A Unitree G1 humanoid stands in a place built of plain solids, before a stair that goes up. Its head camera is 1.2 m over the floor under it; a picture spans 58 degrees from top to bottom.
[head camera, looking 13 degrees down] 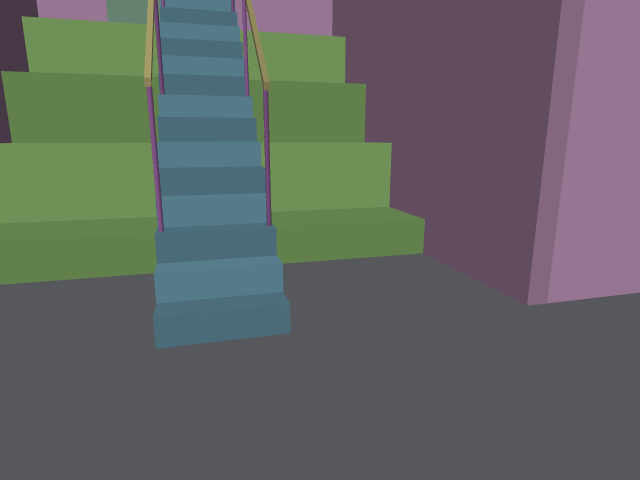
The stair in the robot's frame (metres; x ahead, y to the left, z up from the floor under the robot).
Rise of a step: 0.20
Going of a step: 0.23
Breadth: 0.81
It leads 15 degrees to the left of straight ahead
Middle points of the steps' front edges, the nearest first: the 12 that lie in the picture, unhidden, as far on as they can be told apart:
2.45 0.58 0.20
2.67 0.64 0.40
2.89 0.70 0.59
3.12 0.76 0.79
3.34 0.82 0.99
3.56 0.88 1.19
3.78 0.94 1.39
4.00 1.00 1.58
4.23 1.06 1.78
4.45 1.12 1.98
4.67 1.18 2.18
4.89 1.24 2.37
